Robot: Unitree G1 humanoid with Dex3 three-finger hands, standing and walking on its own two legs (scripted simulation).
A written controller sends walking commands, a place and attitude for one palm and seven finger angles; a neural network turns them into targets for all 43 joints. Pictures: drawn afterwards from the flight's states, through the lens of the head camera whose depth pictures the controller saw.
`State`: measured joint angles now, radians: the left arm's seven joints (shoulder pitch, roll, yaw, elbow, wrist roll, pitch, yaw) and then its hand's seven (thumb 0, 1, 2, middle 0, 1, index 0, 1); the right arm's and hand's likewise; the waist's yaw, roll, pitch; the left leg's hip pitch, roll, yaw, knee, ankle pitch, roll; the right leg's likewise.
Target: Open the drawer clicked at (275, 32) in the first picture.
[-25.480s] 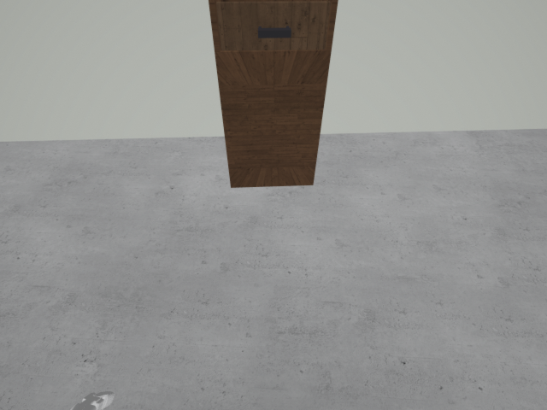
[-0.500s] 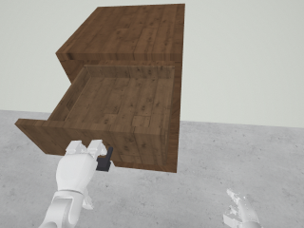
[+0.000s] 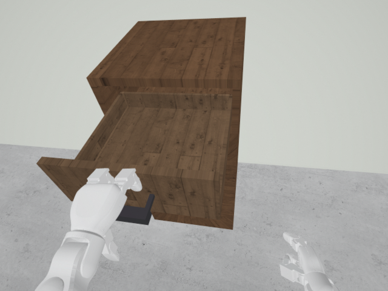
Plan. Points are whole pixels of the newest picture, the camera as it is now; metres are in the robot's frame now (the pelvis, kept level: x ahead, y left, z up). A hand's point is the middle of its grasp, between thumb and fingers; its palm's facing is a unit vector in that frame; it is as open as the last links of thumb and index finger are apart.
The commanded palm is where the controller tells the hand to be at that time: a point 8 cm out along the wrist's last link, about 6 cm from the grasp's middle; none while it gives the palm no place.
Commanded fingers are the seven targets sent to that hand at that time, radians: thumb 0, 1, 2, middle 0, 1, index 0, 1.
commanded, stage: lift the hand off the handle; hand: left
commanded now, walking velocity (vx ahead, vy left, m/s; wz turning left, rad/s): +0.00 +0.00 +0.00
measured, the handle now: (126, 204) +0.26 +0.21 +0.03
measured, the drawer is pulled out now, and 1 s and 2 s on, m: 0.30 0.30 0.30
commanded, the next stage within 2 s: draw the hand back to the body in 0.76 s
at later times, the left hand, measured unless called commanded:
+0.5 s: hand (102, 170) +0.25 +0.21 +0.17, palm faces +0.23 -0.05 -0.97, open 13.7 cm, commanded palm +0.20 +0.20 +0.22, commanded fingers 0.00 -0.50 0.30 -0.30 -1.20 -0.30 -1.20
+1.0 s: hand (91, 180) +0.23 +0.21 +0.17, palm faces +0.13 -0.08 -0.99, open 13.8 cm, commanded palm +0.19 +0.22 +0.23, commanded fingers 0.00 -0.50 0.30 -0.30 -1.20 -0.30 -1.20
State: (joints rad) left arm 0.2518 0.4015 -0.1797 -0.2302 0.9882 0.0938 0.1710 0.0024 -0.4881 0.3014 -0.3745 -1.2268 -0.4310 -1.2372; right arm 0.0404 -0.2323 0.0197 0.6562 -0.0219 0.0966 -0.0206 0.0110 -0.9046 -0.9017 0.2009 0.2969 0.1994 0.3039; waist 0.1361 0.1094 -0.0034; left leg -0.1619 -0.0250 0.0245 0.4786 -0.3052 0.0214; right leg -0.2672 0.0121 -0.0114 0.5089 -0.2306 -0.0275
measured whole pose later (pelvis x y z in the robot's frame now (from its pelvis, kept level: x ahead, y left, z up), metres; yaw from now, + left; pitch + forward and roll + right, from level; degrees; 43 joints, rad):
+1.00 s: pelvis -0.01 -0.01 +0.01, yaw +1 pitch -3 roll +1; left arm 0.11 0.55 -0.01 -0.40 0.80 0.18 -0.11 0.00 -0.49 0.30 -0.32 -1.20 -0.32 -1.20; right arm 0.03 -0.28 0.05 0.64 0.03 0.13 0.01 0.01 -0.91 -0.90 0.20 0.30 0.20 0.30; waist 0.12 0.14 0.02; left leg -0.10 -0.02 0.01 0.41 -0.25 0.01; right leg -0.20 0.02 -0.03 0.43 -0.18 -0.04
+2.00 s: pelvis +0.02 +0.01 +0.01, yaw +1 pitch -4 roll -1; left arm 0.44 0.36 0.33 -0.61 -0.06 -0.14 0.08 0.00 0.14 0.58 -0.26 -0.79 -0.26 -0.78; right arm 0.18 -0.22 0.03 0.65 -0.02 -0.14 -0.05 0.01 -0.90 -0.90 0.20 0.30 0.20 0.30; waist 0.06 0.05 0.04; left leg -0.05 -0.01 0.01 0.42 -0.31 0.02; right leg -0.12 0.03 -0.02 0.39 -0.20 -0.02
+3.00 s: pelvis -0.04 +0.02 -0.01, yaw +1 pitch +2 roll +0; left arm 0.61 0.44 0.46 -0.71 -0.03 -0.21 0.14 0.02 0.89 0.90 -0.22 -0.30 -0.21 -0.30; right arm 0.22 -0.23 -0.03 0.54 -0.02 -0.07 -0.08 0.01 -0.90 -0.90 0.20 0.30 0.20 0.30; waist -0.02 -0.01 0.00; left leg -0.32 -0.04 0.01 0.58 -0.28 0.04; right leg -0.39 -0.01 -0.02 0.53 -0.18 -0.01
